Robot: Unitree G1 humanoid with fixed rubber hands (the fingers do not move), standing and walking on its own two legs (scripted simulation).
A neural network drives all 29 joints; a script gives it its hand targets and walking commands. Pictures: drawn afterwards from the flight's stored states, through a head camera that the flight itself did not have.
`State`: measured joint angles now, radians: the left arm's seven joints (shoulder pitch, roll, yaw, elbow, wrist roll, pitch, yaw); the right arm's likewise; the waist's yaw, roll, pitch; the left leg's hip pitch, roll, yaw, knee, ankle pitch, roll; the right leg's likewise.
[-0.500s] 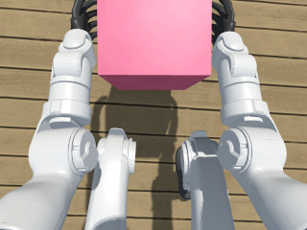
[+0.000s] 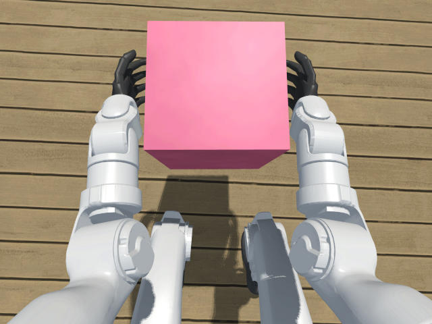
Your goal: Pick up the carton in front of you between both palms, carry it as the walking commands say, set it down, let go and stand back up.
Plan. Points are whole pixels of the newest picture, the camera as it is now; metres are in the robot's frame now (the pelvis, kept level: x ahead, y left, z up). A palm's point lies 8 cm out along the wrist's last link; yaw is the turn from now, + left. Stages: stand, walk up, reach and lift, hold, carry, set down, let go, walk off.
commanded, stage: reach and lift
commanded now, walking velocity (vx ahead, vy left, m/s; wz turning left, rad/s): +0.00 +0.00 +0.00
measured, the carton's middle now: (215, 111) +0.50 +0.02 -0.12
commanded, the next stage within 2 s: none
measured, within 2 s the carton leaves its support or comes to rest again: neither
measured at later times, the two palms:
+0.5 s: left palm (82, 86) +0.43 +0.16 +0.11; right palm (370, 87) +0.44 -0.14 +0.11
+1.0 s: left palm out of the picture +0.38 +0.15 +0.26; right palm out of the picture +0.39 -0.15 +0.26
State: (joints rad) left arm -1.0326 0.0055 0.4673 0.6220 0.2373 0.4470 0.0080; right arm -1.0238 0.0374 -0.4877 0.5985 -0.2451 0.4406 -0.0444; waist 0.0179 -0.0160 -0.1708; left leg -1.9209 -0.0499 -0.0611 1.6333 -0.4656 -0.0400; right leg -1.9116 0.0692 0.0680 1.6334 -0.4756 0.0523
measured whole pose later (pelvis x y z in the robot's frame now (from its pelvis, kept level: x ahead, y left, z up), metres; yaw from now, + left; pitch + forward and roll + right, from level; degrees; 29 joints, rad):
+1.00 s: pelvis +0.09 +0.00 +0.24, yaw +1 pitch +3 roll +0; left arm -0.28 -0.16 0.28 0.38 0.25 0.54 0.00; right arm -0.28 0.16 -0.28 0.39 -0.24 0.53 -0.01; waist 0.00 0.00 -0.09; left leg -0.35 -0.02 -0.08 0.54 -0.24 -0.02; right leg -0.34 0.02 0.07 0.54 -0.25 0.01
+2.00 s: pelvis +0.09 +0.00 +0.25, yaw +1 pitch -5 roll +0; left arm -0.24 -0.15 0.21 0.25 0.27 0.69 -0.02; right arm -0.25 0.15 -0.22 0.25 -0.27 0.69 0.01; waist 0.01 0.00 0.03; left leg -0.08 -0.01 -0.08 0.36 -0.19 -0.02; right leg -0.07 0.02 0.08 0.37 -0.20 0.01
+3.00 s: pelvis +0.09 -0.01 +0.25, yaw +1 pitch -7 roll +0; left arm -0.24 -0.15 0.20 0.18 0.26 0.77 -0.02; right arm -0.24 0.15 -0.21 0.19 -0.26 0.76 0.01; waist 0.00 0.00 0.04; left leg -0.04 -0.01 -0.08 0.35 -0.18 -0.02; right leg -0.03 0.02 0.08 0.35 -0.19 0.01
